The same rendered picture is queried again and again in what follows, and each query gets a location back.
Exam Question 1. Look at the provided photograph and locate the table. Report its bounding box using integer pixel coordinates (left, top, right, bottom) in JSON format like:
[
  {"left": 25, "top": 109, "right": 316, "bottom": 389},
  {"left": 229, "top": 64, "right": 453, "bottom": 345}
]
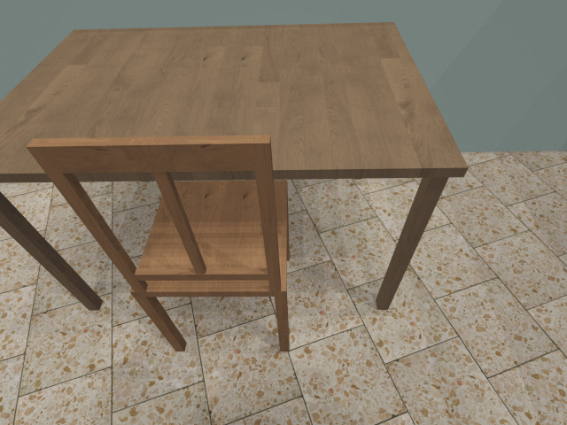
[{"left": 0, "top": 22, "right": 468, "bottom": 311}]

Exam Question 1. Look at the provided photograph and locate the chair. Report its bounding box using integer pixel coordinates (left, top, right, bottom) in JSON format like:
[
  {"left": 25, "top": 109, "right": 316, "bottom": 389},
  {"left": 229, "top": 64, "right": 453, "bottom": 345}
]
[{"left": 27, "top": 135, "right": 290, "bottom": 352}]

